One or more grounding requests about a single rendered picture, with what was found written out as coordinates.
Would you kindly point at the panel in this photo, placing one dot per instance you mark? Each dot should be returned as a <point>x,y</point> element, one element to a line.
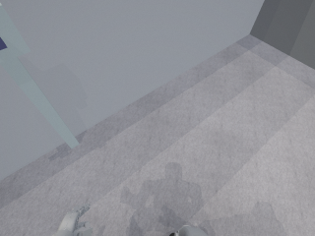
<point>16,46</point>

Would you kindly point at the robot right thigh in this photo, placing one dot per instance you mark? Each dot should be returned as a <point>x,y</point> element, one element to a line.
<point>190,231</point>

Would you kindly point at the left robot hand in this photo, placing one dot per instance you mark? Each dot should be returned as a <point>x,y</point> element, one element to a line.
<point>71,221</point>

